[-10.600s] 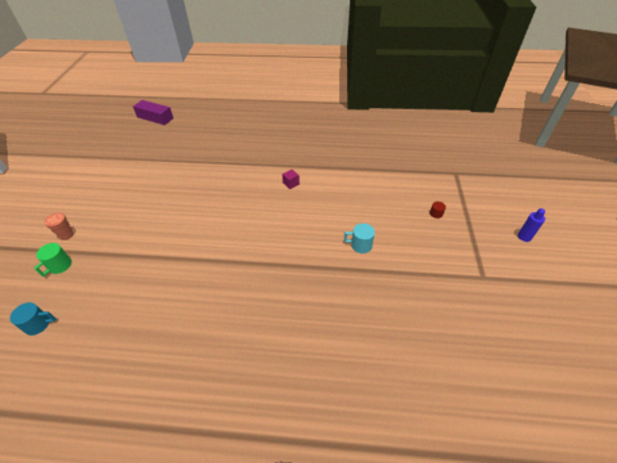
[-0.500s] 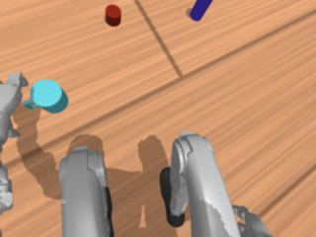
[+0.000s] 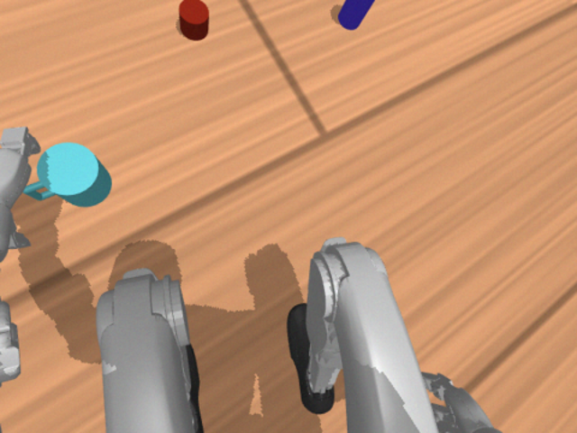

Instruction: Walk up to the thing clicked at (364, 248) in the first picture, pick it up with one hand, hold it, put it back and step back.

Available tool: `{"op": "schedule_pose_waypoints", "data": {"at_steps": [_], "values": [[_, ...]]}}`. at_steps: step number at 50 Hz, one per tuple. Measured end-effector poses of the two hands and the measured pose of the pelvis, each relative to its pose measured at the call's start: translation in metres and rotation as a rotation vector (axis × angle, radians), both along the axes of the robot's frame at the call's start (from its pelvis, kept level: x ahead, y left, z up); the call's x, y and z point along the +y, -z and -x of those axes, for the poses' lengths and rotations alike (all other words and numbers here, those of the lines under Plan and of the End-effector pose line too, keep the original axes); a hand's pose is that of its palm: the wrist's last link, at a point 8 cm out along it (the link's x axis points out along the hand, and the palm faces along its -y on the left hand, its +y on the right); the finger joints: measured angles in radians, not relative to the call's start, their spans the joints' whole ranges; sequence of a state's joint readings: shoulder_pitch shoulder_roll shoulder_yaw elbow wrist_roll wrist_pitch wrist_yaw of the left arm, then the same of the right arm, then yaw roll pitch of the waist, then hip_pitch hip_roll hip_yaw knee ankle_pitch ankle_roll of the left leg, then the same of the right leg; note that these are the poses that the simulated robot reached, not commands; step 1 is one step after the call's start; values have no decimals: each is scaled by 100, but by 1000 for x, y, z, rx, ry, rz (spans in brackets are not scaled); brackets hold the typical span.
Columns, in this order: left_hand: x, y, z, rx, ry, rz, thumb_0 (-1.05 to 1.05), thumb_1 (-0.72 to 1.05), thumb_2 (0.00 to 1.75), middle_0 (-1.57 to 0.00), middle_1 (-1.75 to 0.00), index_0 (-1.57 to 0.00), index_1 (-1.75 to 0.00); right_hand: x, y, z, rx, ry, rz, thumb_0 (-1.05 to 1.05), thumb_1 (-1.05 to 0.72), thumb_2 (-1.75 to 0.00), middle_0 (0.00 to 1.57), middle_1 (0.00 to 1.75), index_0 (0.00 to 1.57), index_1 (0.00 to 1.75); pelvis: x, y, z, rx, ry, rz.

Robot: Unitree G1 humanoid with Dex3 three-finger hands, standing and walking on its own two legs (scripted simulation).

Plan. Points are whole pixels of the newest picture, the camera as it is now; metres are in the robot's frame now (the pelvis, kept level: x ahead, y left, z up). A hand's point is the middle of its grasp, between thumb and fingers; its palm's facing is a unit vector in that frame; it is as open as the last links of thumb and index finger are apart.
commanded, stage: approach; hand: left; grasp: from above
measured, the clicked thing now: (67, 180) +0.49 +0.30 -0.29
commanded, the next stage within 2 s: close in in 0.70 s
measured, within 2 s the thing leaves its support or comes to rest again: neither
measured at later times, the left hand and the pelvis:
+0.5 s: hand (84, 128) +0.53 +0.24 -0.17, palm faces -0.37 -0.01 -0.93, open 14.0 cm; pelvis +0.00 +0.00 -0.01, yaw -2 degrees
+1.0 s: hand (34, 186) +0.45 +0.31 -0.19, palm faces -0.45 -0.05 -0.89, open 14.0 cm; pelvis -0.01 +0.00 -0.01, yaw -1 degrees
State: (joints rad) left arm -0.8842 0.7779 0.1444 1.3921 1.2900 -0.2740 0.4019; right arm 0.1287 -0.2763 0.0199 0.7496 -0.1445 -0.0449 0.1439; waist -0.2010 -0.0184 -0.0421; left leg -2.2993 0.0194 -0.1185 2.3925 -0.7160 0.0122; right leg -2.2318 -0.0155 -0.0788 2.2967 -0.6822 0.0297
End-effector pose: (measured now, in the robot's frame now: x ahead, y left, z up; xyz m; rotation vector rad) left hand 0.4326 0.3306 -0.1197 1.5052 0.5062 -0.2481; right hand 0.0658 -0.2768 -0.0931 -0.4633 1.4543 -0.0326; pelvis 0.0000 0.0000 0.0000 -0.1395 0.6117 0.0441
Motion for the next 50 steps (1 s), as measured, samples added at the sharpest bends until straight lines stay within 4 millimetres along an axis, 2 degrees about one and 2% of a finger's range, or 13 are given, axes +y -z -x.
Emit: {"op": "schedule_pose_waypoints", "data": {"at_steps": [4,8,14,19,22,25,30,36,39,42,46,50], "values": [[-2,3,-2,5,11,-3,0,-54,100,-7,-105,-9,-104,1,0,3,3,-1,0,0,-92,-90,20,30,20,30,0,2,1,-3,0,1],[-12,6,-12,-2,42,-4,-1,-53,99,-7,-106,-9,-105,1,1,7,6,-4,5,0,-92,-90,20,30,20,30,0,5,2,-3,0,1],[-48,6,-47,-57,99,10,-1,-53,98,-7,-108,-9,-106,1,-3,19,9,10,27,0,-92,-90,20,30,20,30,0,9,2,0,5,5],[-78,1,-82,-108,100,5,-1,-53,99,-7,-108,-10,-107,1,-8,37,17,46,38,0,-92,-90,20,30,20,30,0,11,1,10,12,8],[-89,-3,-97,-117,76,-16,0,-53,99,-7,-108,-9,-107,2,-9,52,35,80,29,0,-92,-90,20,30,20,30,-1,11,0,19,18,8],[-93,-5,-102,-97,43,-44,0,-53,99,-7,-108,-9,-106,5,-8,66,62,112,3,0,-92,-90,20,30,20,30,-2,10,0,21,24,4],[-81,1,-90,-10,-32,-64,0,-53,98,-7,-108,-9,-106,10,-4,79,96,143,-46,0,-92,-90,20,30,20,30,-4,7,2,4,31,-4],[-45,21,-46,119,-82,-29,0,-51,95,-7,-110,-10,-107,11,2,74,112,111,-59,0,-92,-90,20,30,20,30,-5,8,6,-24,27,-2],[-27,26,-28,121,-62,8,0,-51,95,-7,-110,-10,-107,7,3,64,112,65,-37,0,-92,-90,20,30,20,30,-4,11,8,-38,22,6],[-16,24,-19,60,5,23,0,-51,95,-7,-110,-11,-107,2,2,49,99,24,-2,0,-92,-90,20,30,20,30,-2,14,9,-45,15,14],[-14,15,-17,-19,68,33,-1,-51,95,-7,-109,-11,-106,-3,0,23,59,-18,41,0,-91,-90,20,30,20,30,2,15,7,-40,3,20],[-20,17,-26,-20,82,24,-1,-51,96,-7,-107,-10,-104,-2,-5,-2,-13,-50,64,0,-91,-90,20,30,20,30,5,15,6,-32,1,29]]}}
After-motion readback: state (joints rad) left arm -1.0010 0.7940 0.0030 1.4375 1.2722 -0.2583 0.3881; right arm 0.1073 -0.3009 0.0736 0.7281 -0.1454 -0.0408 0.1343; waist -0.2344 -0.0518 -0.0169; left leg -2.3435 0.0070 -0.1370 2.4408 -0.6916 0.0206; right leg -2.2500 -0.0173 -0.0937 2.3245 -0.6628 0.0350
